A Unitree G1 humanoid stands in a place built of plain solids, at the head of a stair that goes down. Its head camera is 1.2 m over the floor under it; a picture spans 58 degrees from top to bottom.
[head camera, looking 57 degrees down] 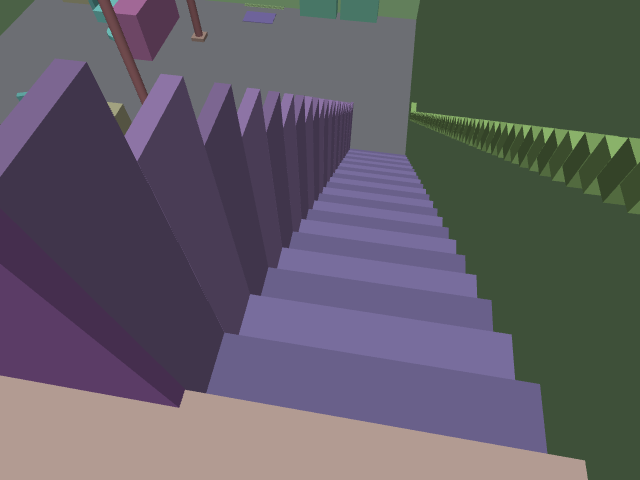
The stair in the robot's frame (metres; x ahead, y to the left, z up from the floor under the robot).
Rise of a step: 0.20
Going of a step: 0.24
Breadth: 1.04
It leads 9 degrees to the right of straight ahead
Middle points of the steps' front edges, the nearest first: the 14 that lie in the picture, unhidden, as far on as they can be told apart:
0.21 -0.15 0.00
0.45 -0.19 -0.20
0.69 -0.23 -0.40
0.93 -0.27 -0.59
1.16 -0.31 -0.79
1.40 -0.35 -0.99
1.64 -0.39 -1.19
1.88 -0.43 -1.39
2.12 -0.47 -1.59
2.35 -0.51 -1.79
2.59 -0.55 -1.99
2.83 -0.58 -2.19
3.07 -0.62 -2.39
3.30 -0.66 -2.58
